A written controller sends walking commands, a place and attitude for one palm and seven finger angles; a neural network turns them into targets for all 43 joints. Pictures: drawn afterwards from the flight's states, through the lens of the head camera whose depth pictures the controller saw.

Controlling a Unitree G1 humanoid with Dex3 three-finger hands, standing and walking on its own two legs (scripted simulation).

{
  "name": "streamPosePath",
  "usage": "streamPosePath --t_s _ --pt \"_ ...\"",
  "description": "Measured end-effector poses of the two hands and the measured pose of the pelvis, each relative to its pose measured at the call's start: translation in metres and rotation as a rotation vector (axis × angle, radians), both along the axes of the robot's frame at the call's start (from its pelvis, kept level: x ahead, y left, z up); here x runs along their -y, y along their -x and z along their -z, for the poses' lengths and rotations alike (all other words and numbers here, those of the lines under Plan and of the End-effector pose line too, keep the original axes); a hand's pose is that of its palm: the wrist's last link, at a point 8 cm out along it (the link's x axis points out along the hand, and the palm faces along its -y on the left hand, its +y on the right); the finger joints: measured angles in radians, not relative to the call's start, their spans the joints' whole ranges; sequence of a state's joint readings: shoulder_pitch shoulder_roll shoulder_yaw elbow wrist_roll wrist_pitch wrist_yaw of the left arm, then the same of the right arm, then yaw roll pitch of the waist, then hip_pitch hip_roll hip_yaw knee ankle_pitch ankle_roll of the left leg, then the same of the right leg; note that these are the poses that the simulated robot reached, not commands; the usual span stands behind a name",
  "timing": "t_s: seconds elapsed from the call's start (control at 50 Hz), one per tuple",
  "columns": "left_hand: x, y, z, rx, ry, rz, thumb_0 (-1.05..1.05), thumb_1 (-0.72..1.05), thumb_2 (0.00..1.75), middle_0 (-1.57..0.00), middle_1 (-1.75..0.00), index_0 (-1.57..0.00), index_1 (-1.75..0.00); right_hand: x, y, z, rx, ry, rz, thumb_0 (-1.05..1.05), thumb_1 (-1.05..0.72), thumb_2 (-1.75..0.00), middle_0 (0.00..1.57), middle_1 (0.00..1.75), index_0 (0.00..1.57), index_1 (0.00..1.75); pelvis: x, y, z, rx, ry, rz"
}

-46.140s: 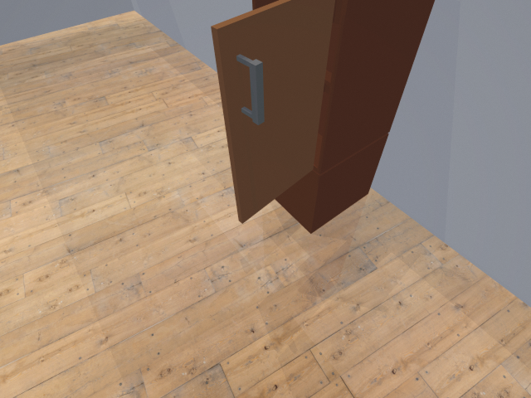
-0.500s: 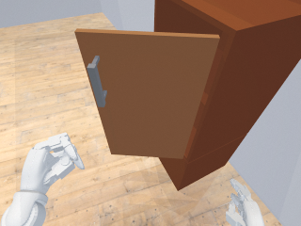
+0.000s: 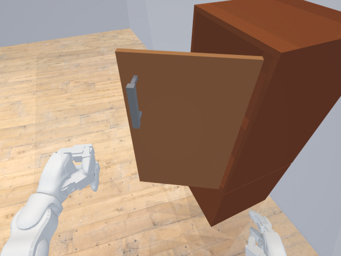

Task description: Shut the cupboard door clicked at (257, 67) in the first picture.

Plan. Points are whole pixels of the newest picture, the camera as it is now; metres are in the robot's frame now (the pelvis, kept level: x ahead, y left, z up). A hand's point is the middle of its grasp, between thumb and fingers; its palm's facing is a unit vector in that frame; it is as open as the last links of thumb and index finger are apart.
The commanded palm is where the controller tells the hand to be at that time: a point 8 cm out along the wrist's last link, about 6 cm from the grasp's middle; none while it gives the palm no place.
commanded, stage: raise the hand and make a fist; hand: left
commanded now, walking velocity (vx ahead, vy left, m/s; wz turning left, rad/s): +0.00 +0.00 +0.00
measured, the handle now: (135, 102) +0.46 +0.15 +0.13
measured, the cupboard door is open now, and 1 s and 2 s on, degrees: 60 60 59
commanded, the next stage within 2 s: bring the fist close to the handle in 0.22 s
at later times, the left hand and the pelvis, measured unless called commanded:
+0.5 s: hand (100, 171) +0.23 +0.17 +0.14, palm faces +0.07 -0.99 -0.08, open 3.1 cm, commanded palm +0.22 +0.21 +0.13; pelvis -0.01 -0.04 +0.00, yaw +1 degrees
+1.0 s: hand (122, 145) +0.31 +0.15 +0.13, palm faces +0.00 -1.00 -0.04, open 3.1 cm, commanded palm +0.29 +0.20 +0.13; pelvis +0.01 -0.06 +0.00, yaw -1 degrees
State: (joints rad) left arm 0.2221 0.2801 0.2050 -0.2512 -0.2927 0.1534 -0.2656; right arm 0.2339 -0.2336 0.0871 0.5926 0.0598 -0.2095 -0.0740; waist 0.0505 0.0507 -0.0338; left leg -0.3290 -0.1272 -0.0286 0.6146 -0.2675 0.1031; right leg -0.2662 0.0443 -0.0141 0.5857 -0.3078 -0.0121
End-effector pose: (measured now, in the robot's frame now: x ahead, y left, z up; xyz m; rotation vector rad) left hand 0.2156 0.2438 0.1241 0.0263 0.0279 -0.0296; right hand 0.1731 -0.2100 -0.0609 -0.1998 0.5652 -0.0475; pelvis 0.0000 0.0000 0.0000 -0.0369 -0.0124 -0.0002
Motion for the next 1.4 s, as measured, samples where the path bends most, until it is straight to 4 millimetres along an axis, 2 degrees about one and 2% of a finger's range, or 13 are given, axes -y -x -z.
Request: streamPosePath --t_s 0.06,0.18,0.22,0.34,0.4,0.54,0.68,0.74,0.86,0.94,1.04,1.22,1.4 --pt "0.007 0.007 0.007 -0.027 -0.008 0.004 0.02 0.9 0.9 -1.29 -1.5 -1.3 -1.5 0.008 0.006 -0.004 0.006 0.019 0.017 0.02 -0.91 -0.9 0.2 0.3 0.21 0.3 0.002 0.003 -0.001 0.007 -0.004 0.006" --pt "0.005 0.018 -0.021 0.15 -0.043 -0.07 0.02 0.9 0.9 -1.3 -1.5 -1.3 -1.5 0.02 0.014 -0.007 0.019 0.042 0.001 0.02 -0.91 -0.9 0.2 0.3 0.2 0.3 0.011 0.008 -0.001 0.025 -0.008 -0.002" --pt "0.006 0.019 -0.023 0.161 -0.042 -0.081 0.02 0.9 0.9 -1.3 -1.5 -1.3 -1.5 0.023 0.015 -0.005 0.016 0.037 0.0 0.02 -0.91 -0.9 0.2 0.3 0.2 0.3 0.013 0.01 -0.001 0.029 -0.008 -0.006" --pt "0.025 0.021 0.0 0.008 -0.029 -0.026 0.02 0.9 0.9 -1.3 -1.5 -1.3 -1.5 0.032 0.017 -0.002 0.02 0.011 0.024 0.02 -0.91 -0.9 0.2 0.3 0.21 0.3 0.023 0.014 -0.001 0.032 -0.012 -0.003" --pt "0.031 0.021 0.003 -0.005 -0.036 -0.024 0.02 0.9 0.9 -1.3 -1.5 -1.3 -1.5 0.037 0.017 -0.002 0.026 0.014 0.026 0.02 -0.91 -0.9 0.2 0.3 0.21 0.3 0.03 0.014 -0.001 0.034 -0.016 -0.004" --pt "0.021 -0.002 -0.023 0.143 -0.056 -0.108 0.02 0.9 0.9 -1.3 -1.5 -1.3 -1.5 0.052 0.016 0.003 0.015 0.022 0.012 0.02 -0.91 -0.9 0.2 0.3 0.21 0.3 0.047 0.015 0.0 0.032 -0.018 -0.017" --pt "0.041 -0.037 -0.006 0.016 -0.029 -0.013 0.02 0.9 0.9 -1.3 -1.5 -1.3 -1.5 0.075 0.015 0.008 0.008 0.014 0.065 0.02 -0.91 -0.9 0.2 0.3 0.21 0.3 0.057 0.007 0.001 0.002 -0.024 0.004" --pt "0.046 -0.047 -0.003 0.017 -0.017 -0.012 0.02 0.9 0.9 -1.3 -1.5 -1.3 -1.5 0.085 0.015 0.007 0.003 0.021 0.088 0.02 -0.91 -0.9 0.2 0.3 0.21 0.3 0.061 0.002 0.002 -0.009 -0.031 0.015" --pt "0.034 -0.06 -0.016 0.104 -0.021 -0.084 0.02 0.9 0.9 -1.3 -1.5 -1.3 -1.5 0.096 0.011 0.008 -0.019 0.035 0.099 0.02 -0.91 -0.9 0.2 0.3 0.2 0.3 0.065 -0.007 0.003 -0.022 -0.036 0.024" --pt "0.032 -0.069 -0.011 0.069 -0.022 -0.074 0.02 0.9 0.9 -1.3 -1.5 -1.3 -1.5 0.097 0.007 0.011 -0.034 0.031 0.104 0.02 -0.91 -0.9 0.2 0.3 0.2 0.3 0.063 -0.009 0.003 -0.032 -0.032 0.022" --pt "0.047 -0.079 -0.002 0.032 0.003 -0.008 0.02 0.9 0.9 -1.3 -1.5 -1.3 -1.5 0.091 0.004 0.013 -0.042 0.03 0.111 0.02 -0.91 -0.9 0.2 0.3 0.2 0.3 0.057 -0.011 0.003 -0.042 -0.031 0.018" --pt "0.059 -0.113 -0.017 0.1 -0.001 -0.009 0.02 0.9 0.9 -1.3 -1.5 -1.3 -1.5 0.068 0.004 0.015 -0.065 0.009 0.098 0.02 -0.91 -0.9 0.2 0.3 0.2 0.3 0.047 -0.014 0.002 -0.049 -0.028 0.016" --pt "0.071 -0.136 -0.007 0.022 0.021 0.007 0.02 0.9 0.9 -1.3 -1.5 -1.3 -1.5 0.057 0.013 0.019 -0.123 -0.003 0.106 0.02 -0.91 -0.9 0.2 0.3 0.21 0.3 0.037 -0.017 -0.001 -0.055 -0.027 0.024"
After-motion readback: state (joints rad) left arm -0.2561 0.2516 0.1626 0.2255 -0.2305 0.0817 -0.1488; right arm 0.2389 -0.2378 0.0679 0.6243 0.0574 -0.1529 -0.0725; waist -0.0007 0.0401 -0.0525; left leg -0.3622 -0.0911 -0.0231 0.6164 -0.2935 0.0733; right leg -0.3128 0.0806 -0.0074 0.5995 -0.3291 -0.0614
